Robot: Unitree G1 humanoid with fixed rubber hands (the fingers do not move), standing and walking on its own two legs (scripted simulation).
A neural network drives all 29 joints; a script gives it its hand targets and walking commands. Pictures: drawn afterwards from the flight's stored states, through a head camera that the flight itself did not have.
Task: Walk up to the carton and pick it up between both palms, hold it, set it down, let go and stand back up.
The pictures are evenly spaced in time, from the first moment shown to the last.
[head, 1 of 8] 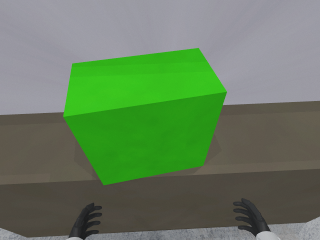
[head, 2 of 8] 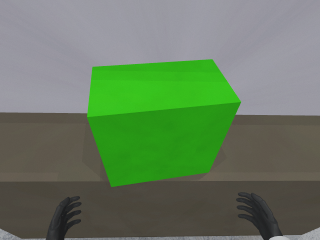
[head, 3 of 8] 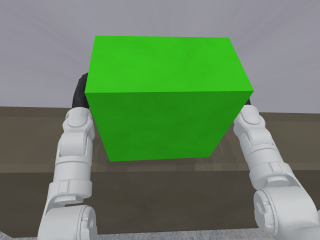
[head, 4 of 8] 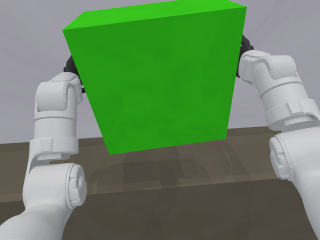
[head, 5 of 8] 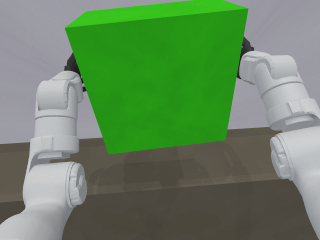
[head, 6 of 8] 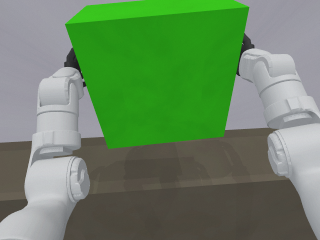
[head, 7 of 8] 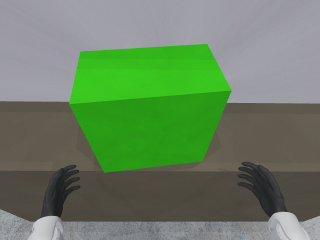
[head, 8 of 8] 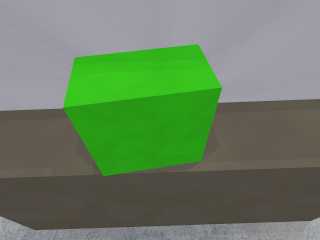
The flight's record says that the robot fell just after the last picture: no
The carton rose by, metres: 0.22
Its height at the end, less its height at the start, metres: +0.00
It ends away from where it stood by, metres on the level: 0.02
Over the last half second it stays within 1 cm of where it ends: yes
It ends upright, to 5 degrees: yes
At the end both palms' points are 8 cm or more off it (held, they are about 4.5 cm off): yes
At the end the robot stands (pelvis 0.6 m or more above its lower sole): yes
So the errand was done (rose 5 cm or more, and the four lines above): yes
